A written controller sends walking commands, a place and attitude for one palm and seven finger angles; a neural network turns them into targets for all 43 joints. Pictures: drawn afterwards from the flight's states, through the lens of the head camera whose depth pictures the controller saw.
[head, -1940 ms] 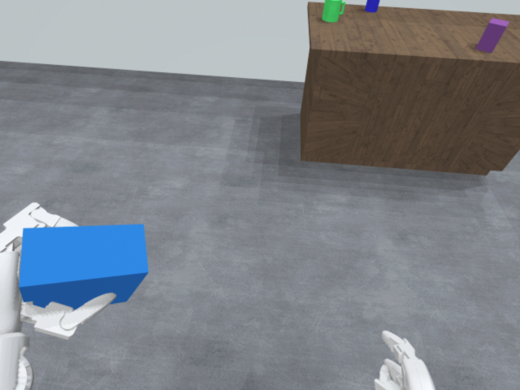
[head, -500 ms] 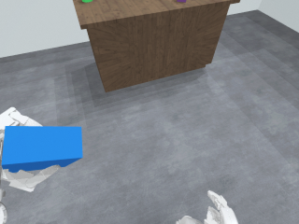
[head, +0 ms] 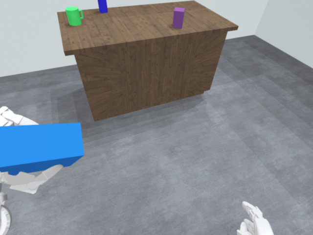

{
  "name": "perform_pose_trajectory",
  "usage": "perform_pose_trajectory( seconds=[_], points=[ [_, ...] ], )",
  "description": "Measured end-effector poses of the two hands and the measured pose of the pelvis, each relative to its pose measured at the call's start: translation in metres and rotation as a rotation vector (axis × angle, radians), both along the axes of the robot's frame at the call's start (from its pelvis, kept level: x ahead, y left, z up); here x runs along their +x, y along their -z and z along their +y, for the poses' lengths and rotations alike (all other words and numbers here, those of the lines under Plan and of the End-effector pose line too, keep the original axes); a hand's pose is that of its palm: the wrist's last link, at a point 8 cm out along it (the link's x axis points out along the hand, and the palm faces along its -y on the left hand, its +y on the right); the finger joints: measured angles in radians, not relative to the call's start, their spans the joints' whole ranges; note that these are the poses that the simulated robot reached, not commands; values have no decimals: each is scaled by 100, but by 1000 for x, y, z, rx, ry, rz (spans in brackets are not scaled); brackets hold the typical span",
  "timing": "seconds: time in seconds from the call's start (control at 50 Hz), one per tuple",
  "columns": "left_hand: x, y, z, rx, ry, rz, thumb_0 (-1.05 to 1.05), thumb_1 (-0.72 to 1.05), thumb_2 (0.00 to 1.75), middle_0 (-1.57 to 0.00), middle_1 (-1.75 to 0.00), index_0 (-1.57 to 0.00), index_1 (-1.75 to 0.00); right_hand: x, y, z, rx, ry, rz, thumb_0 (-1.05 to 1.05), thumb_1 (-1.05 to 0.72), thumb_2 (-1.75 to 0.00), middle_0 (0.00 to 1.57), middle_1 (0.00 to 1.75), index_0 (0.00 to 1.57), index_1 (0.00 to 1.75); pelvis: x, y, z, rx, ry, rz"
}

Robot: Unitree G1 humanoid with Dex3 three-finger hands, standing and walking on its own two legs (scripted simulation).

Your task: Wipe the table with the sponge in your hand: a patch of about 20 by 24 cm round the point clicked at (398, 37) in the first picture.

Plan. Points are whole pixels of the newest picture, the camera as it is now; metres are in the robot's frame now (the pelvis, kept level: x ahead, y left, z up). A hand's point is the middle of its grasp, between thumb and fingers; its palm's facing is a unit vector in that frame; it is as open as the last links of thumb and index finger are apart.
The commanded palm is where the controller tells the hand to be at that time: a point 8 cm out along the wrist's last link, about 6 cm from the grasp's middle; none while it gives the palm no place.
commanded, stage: walk to a spot facing it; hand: left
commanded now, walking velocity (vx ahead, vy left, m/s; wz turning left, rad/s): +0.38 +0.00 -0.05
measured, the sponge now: (52, 149) +0.22 +0.22 +0.18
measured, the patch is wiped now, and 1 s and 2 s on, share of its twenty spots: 0.00 0.00 0.00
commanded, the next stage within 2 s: turn to face it in 1.90 s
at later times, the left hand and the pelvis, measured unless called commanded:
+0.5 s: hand (101, 104) +0.35 +0.16 +0.18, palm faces +0.40 -0.78 -0.47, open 10.0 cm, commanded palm +0.29 +0.21 +0.20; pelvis +0.14 -0.08 +0.02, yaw +2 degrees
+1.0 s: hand (116, 67) +0.47 +0.15 +0.20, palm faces +0.48 -0.74 -0.47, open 10.0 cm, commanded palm +0.42 +0.19 +0.20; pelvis +0.29 -0.10 +0.01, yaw +5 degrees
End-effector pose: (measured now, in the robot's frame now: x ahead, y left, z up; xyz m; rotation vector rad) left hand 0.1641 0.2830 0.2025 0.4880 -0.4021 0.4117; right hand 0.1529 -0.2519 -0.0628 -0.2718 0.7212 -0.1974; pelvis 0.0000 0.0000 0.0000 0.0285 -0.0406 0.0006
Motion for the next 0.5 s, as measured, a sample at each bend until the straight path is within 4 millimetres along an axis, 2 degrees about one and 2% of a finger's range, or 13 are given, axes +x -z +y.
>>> perform_pose_trajectory(
  seconds=[0.06,0.14,0.2,0.24,0.3,0.36,0.42,0.5],
  points=[
    [29,6,-2,-17,14,17,0,-48,99,-75,-134,-75,-134,24,0,18,54,-11,-42,1,-91,-89,20,30,20,30,12,0,-1,4,6,-7],
    [53,-3,-19,20,51,67,0,-48,99,-75,-134,-75,-134,44,0,38,147,-38,-49,1,-91,-89,20,30,20,30,28,-8,-10,-13,18,10],
    [62,-15,-37,63,65,88,0,-48,99,-75,-134,-75,-134,54,5,43,199,-53,-24,1,-91,-89,21,30,21,30,45,-14,-20,-24,25,22],
    [69,-19,-46,94,52,103,0,-48,99,-75,-134,-75,-134,59,13,39,223,-58,4,1,-90,-89,21,30,21,30,58,-14,-29,-29,20,27],
    [83,-17,-58,134,1,118,0,-48,99,-75,-134,-75,-134,72,34,22,242,-61,49,1,-90,-89,21,30,21,30,79,-5,-49,-20,5,26],
    [100,-6,-68,94,-43,135,0,-48,99,-75,-134,-75,-134,86,51,-4,210,-69,120,1,-90,-89,21,30,21,30,95,0,-61,-18,-13,15],
    [119,4,-75,30,-56,175,0,-48,99,-75,-134,-75,-134,101,49,-34,158,-53,169,1,-90,-89,21,30,21,30,112,-7,-68,-8,-21,14],
    [143,5,-85,22,-32,213,0,-48,99,-75,-134,-75,-134,128,29,-68,88,-15,165,2,-91,-89,21,30,21,30,136,-17,-76,-3,-38,31]
  ],
)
